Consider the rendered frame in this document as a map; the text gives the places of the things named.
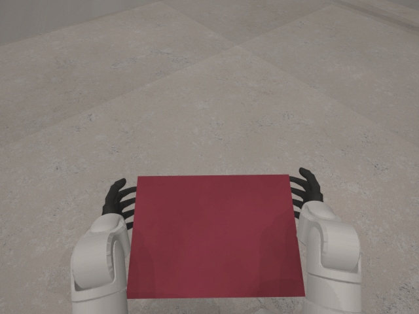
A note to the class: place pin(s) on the right robot hand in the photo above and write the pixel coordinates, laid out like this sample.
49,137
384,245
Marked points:
311,186

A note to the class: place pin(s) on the left robot hand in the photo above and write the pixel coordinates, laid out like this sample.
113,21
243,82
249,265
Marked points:
113,198

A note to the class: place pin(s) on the robot left forearm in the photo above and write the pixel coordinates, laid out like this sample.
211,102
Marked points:
97,266

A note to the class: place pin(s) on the robot right forearm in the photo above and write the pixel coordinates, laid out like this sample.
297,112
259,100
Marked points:
333,261

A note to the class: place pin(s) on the carton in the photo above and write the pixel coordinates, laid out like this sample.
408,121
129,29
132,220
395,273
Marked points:
214,236

